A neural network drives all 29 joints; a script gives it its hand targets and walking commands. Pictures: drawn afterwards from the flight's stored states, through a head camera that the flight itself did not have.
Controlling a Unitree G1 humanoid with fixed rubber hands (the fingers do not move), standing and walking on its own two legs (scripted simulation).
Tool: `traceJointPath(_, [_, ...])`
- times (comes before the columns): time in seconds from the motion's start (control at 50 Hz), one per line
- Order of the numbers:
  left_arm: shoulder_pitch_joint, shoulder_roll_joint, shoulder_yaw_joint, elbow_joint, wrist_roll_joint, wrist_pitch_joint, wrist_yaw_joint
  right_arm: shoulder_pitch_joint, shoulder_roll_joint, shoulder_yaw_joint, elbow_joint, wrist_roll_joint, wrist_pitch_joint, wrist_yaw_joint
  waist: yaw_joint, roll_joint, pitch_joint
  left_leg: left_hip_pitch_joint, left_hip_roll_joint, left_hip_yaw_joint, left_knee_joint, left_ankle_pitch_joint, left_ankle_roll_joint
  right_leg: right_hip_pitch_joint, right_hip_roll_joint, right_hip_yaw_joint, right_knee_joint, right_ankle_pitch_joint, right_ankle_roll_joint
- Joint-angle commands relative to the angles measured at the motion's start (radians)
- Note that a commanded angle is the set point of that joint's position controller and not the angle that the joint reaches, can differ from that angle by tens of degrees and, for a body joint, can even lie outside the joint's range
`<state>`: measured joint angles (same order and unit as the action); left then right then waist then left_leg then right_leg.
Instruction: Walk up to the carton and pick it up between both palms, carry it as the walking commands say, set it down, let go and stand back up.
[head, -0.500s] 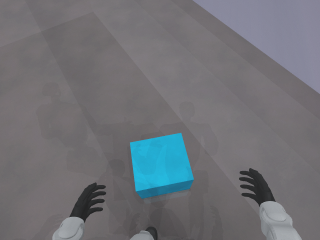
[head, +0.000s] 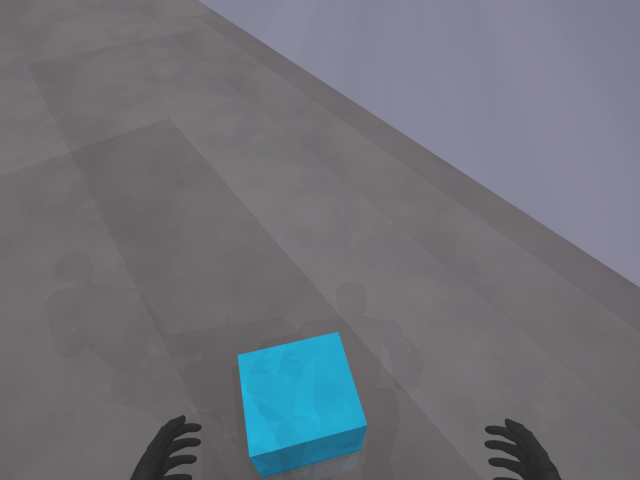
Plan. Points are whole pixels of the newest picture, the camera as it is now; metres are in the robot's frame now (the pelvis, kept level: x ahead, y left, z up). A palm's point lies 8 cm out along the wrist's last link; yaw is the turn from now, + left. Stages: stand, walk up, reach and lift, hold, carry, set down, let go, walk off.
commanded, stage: let go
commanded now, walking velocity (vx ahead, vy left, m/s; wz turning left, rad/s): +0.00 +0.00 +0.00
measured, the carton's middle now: (300, 403) +0.45 +0.09 -0.66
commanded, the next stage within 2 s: stand in 0.12 s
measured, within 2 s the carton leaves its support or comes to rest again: neither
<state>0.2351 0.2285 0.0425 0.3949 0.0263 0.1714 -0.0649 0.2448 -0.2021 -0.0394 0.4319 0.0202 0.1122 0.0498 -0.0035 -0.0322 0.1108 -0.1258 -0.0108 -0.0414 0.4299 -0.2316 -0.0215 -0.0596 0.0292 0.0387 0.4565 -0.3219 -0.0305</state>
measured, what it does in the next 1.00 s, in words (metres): stands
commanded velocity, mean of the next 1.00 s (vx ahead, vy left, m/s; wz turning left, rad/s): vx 0.00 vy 0.00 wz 0.00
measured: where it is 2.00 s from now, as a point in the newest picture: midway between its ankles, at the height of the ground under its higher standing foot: outside the picture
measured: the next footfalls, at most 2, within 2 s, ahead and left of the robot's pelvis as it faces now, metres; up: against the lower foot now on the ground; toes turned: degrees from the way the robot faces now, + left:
none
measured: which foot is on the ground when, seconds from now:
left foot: down 0.00-1.00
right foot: down 0.00-1.00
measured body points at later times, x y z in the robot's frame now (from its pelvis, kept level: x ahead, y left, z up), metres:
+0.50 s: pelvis +0.02 +0.03 +0.00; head +0.03 +0.05 +0.45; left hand +0.15 +0.32 -0.11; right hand +0.17 -0.26 -0.09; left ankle +0.01 +0.14 -0.74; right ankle -0.04 -0.10 -0.74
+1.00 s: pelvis +0.01 +0.02 +0.00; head +0.02 +0.03 +0.45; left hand +0.13 +0.32 -0.11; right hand +0.14 -0.27 -0.10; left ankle +0.01 +0.14 -0.74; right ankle -0.04 -0.10 -0.74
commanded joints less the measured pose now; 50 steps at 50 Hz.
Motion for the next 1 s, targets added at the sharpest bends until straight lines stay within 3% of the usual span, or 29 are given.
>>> traceJointPath(0.0, [-0.030, 0.094, 0.028, -0.124, -0.024, 0.024, 0.041, -0.028, -0.108, -0.025, -0.073, -0.002, -0.030, -0.009, -0.016, 0.050, -0.141, 0.110, -0.062, 0.041, 0.030, 0.304, 0.001, -0.101, -0.006, -0.033, -0.051, 0.419, 0.052])
traceJointPath(0.1, [-0.018, 0.056, 0.002, -0.116, -0.038, 0.049, 0.061, -0.041, -0.133, -0.018, -0.050, -0.004, -0.030, -0.010, -0.037, 0.024, -0.150, 0.119, -0.042, 0.024, 0.049, 0.391, -0.008, -0.136, 0.012, -0.056, -0.042, 0.382, 0.039])
traceJointPath(0.12, [-0.066, 0.230, 0.050, -0.001, 0.006, -0.030, 0.090, -0.057, -0.197, -0.041, 0.096, -0.065, -0.051, -0.041, 0.038, -0.130, -0.084, -0.089, 0.051, -0.036, 0.037, 0.214, -0.003, -0.148, -0.049, -0.020, -0.053, 0.138, 0.075])
traceJointPath(0.16, [-0.071, 0.232, 0.056, 0.026, 0.016, -0.085, 0.092, -0.080, -0.228, -0.049, 0.106, -0.074, -0.073, -0.048, 0.004, -0.061, -0.091, -0.107, 0.044, -0.063, -0.007, 0.046, 0.010, -0.150, -0.055, 0.012, -0.062, -0.012, 0.062])
traceJointPath(0.24, [-0.055, 0.194, 0.034, 0.075, 0.017, -0.139, 0.078, -0.118, -0.242, -0.046, 0.157, -0.064, -0.115, -0.048, 0.009, 0.084, -0.134, -0.114, 0.072, -0.098, -0.047, 0.004, 0.022, -0.122, -0.069, 0.039, -0.029, 0.021, 0.041])
traceJointPath(0.28, [-0.063, 0.199, 0.033, 0.102, 0.013, -0.150, 0.072, -0.143, -0.239, -0.041, 0.177, -0.060, -0.124, -0.046, 0.017, 0.108, -0.159, -0.115, 0.078, -0.103, -0.037, 0.075, 0.024, -0.093, -0.072, 0.039, -0.020, 0.069, 0.043])
traceJointPath(0.48, [-0.042, 0.257, 0.021, 0.216, 0.012, -0.174, 0.087, -0.132, -0.279, -0.046, 0.268, -0.054, -0.126, -0.055, -0.001, 0.059, -0.203, -0.003, 0.083, -0.095, 0.017, 0.344, 0.031, -0.085, -0.092, 0.044, -0.030, 0.285, 0.041])
traceJointPath(0.62, [-0.038, 0.270, 0.011, 0.268, 0.011, -0.178, 0.096, -0.141, -0.288, -0.045, 0.311, -0.051, -0.122, -0.062, -0.001, 0.042, -0.199, 0.014, 0.082, -0.087, 0.027, 0.427, 0.033, -0.060, -0.108, 0.038, -0.042, 0.386, 0.046])
traceJointPath(0.74, [-0.051, 0.278, 0.007, 0.300, 0.009, -0.181, 0.099, -0.152, -0.285, -0.041, 0.344, -0.048, -0.120, -0.063, -0.001, 0.021, -0.194, 0.014, 0.081, -0.090, 0.016, 0.404, 0.034, -0.041, -0.118, 0.037, -0.067, 0.395, 0.046])
traceJointPath(0.98, [-0.081, 0.295, 0.000, 0.376, 0.006, -0.188, 0.095, -0.162, -0.297, -0.027, 0.420, -0.047, -0.119, -0.060, -0.002, 0.027, -0.141, -0.020, 0.083, -0.113, -0.043, 0.245, 0.036, -0.046, -0.128, 0.052, -0.133, 0.254, 0.034])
